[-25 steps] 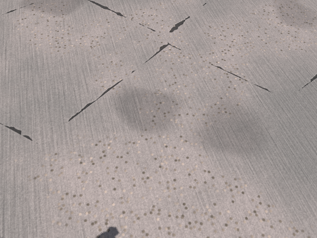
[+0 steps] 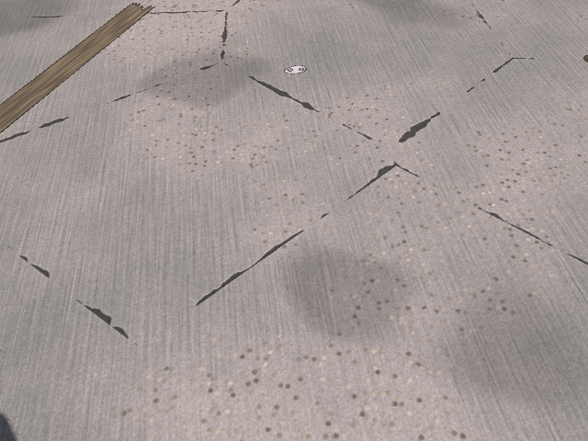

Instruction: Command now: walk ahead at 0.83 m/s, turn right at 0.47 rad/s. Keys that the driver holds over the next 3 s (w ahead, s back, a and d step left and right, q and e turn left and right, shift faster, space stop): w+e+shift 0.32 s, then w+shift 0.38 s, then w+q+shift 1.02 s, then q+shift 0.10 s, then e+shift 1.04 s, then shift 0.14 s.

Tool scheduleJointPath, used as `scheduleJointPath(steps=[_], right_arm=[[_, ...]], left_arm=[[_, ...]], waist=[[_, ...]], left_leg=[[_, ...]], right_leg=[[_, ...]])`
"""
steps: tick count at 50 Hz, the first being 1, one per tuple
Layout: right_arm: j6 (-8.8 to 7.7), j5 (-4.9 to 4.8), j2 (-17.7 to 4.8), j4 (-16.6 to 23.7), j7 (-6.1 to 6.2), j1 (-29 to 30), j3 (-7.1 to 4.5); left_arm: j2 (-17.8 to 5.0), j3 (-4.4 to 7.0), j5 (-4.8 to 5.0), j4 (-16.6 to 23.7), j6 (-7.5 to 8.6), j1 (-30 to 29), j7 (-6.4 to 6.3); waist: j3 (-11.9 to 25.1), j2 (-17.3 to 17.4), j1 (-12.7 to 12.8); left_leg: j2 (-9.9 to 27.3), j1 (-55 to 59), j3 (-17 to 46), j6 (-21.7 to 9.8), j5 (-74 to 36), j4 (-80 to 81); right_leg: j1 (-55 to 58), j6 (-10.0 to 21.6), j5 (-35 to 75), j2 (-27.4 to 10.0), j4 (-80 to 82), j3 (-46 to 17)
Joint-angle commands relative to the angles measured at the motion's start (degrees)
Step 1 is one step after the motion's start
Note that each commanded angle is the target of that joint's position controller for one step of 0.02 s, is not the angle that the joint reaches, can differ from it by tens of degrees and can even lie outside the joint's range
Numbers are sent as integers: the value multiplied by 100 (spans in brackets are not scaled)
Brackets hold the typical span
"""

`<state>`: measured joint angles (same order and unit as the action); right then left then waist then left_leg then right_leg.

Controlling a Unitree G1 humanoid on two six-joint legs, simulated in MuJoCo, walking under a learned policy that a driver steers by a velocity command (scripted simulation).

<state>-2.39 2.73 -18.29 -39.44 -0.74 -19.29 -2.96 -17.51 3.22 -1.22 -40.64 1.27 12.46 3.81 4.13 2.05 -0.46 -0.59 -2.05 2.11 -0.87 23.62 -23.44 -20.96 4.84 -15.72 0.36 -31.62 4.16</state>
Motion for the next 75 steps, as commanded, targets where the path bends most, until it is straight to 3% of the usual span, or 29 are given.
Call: scheduleJointPath(steps=[1,2,3,5,16,20,21,22,23,24,26,30,35,40,42,43,44,45,46,54,60,64,65,66,67,68,69,71,75], right_arm=[[-191,7,-191,826,48,739,5],[-250,61,-293,940,33,1088,13],[-281,103,-540,860,-7,1217,-24],[-311,135,-580,709,-81,1140,-12],[-107,-49,-250,1202,-194,2953,284],[-165,-67,-728,688,3,1283,69],[-155,-102,-911,341,132,39,-49],[-170,22,-1267,117,276,-1182,-208],[-175,195,-1739,-12,225,-1080,-323],[-148,33,-1223,40,138,-568,-274],[-191,26,-591,-88,70,-1,-169],[-372,-54,-146,-679,44,-372,1],[-520,-184,-437,-860,10,-330,-31],[-516,-285,-1095,-1164,-15,-819,-128],[-390,-211,-1306,-1232,62,-770,-167],[-384,-170,-878,-1144,58,-794,-65],[-376,-349,282,-935,59,-1561,156],[-332,-410,-374,-803,82,-1029,21],[-286,-370,-545,-704,75,-380,-51],[202,-118,248,-275,-284,832,77],[132,-152,-10,64,-458,1736,159],[157,-189,-838,-825,-240,-1349,-222],[186,-244,-1054,-946,-87,-1479,-370],[266,-229,-1519,-849,-20,-892,-458],[304,-133,-1869,-562,-12,-650,-541],[282,-124,-1506,-473,36,-526,-513],[247,-147,-1154,-564,46,-309,-428],[42,-190,-940,-550,95,-59,-340],[-220,-243,-859,-548,81,-61,-290]], left_arm=[[-1698,451,-72,-322,180,2226,-138],[-1419,379,-1,-172,161,1738,-82],[-1193,339,7,-39,158,1256,-93],[-1001,291,66,-90,182,1272,-160],[-902,283,171,-614,315,1871,-343],[-1239,308,120,-786,393,1631,-387],[-1314,319,63,-773,411,1321,-380],[-840,208,-21,-694,473,1243,-399],[9,2,234,-468,450,1951,-337],[-412,-20,85,-526,420,1466,-345],[-579,3,-52,-398,365,506,-266],[-153,-150,-146,-45,219,-40,-106],[-191,-358,-167,633,247,-1477,81],[-418,-304,-158,588,282,-1428,-22],[-840,-73,-202,8,280,496,-233],[-1322,111,-308,-187,284,1384,-377],[-1693,208,-497,-161,345,1527,-418],[-1451,196,-275,-112,292,1350,-392],[-1018,111,-212,-181,325,751,-394],[-36,-78,42,-749,656,511,-309],[-613,9,32,-872,658,818,-472],[-1266,204,-92,-532,265,282,-605],[-992,176,-120,-601,233,260,-490],[-113,-70,-231,-245,340,470,-419],[-272,-123,-73,403,492,498,-413],[-587,-120,-126,393,625,61,-422],[-670,-101,-115,331,646,-101,-415],[-546,-166,-281,331,475,-117,-428],[-261,-291,-262,753,214,-948,-329]], waist=[[13,-2370,993],[-284,-2062,795],[-461,-1058,613],[-480,-324,411],[-990,-748,713],[134,-741,-132],[603,-723,-859],[1268,-242,-1297],[1910,1819,-546],[1209,1183,-593],[-16,-132,-426],[-705,233,-3],[-1339,70,115],[-740,61,277],[360,213,1243],[893,-89,1494],[1837,-1652,770],[1896,-1202,946],[630,-803,687],[-1055,-680,-125],[-1122,-369,-227],[545,-713,-1779],[313,-38,-1635],[-73,1315,-748],[1043,1253,-577],[396,71,-607],[-386,-661,-295],[-785,-900,147],[-1173,-647,151]], left_leg=[[-102,-3722,-648,-209,-726,-3558],[-482,-5011,101,-139,146,-4342],[1,-5223,337,-152,-373,-4663],[367,-4633,270,-36,-842,-4261],[-3,-3384,-369,323,-2458,-1208],[-480,-638,-588,-142,-1806,-886],[-201,634,-468,-260,-1567,-893],[845,1886,703,-408,502,-985],[2359,2808,4151,-1098,2730,234],[2170,2133,4995,-1099,2768,920],[1780,710,3193,-1109,1081,837],[1350,-278,1906,-1043,-121,1305],[935,-1159,271,-872,-1791,2294],[1115,-379,58,-799,-6131,1535],[940,-717,8,-607,-6444,-1168],[564,-1832,-91,-550,-4658,-3073],[-41,-3368,99,-500,447,-5412],[-46,-3753,340,-606,5,-5923],[301,-4060,306,-610,-751,-5644],[867,-4046,-211,-408,-1877,-4351],[50,-2833,-1402,-824,-3042,-1935],[-581,536,-984,-1315,-1569,-1855],[-346,1166,-380,-1537,-1113,-1443],[481,1635,1439,-1981,-2277,-1586],[1344,2607,4085,-2913,-314,112],[1523,2004,4627,-2615,669,1078],[1318,938,4124,-2255,501,1233],[887,-532,3297,-2143,-912,1121],[171,-2021,2148,-1969,-1930,1430]], right_leg=[[3337,991,-3032,-1452,1695,-3771],[3451,1159,-3314,-1658,2465,-5514],[3251,1145,-2869,-1677,2087,-4759],[2519,987,-1891,-1237,2011,-3658],[1663,861,2624,-530,2276,-2763],[1920,404,5991,-600,585,-2278],[1412,300,5763,-450,-809,-2106],[516,300,4233,-140,-2736,-1811],[-1165,83,-656,721,-4601,-1369],[-1713,212,-588,449,-4831,-1332],[-1750,202,136,-21,-4448,-1199],[-1946,97,-194,-266,-3771,-1317],[-1639,-88,1281,-436,-1423,-467],[399,94,1504,106,-458,52],[2593,127,747,238,-263,-129],[3847,156,-599,-780,-270,-1103],[4990,537,-2269,-2716,407,-3937],[4371,536,-2767,-2741,1538,-5105],[3418,413,-2197,-2338,1589,-3910],[1297,-96,1705,-1346,2432,123],[1925,-372,5551,-1117,2228,1341],[1651,-276,7353,-1456,-2102,993],[576,-338,3094,-697,-4306,949],[-1541,-543,-1408,182,-6492,550],[-2848,-568,-1309,241,-6828,-695],[-3141,-514,-836,-115,-6210,-957],[-2822,-504,-442,-347,-5532,-928],[-2015,-705,-488,-626,-4751,-980],[-1296,-1018,69,-865,-2678,-578]])
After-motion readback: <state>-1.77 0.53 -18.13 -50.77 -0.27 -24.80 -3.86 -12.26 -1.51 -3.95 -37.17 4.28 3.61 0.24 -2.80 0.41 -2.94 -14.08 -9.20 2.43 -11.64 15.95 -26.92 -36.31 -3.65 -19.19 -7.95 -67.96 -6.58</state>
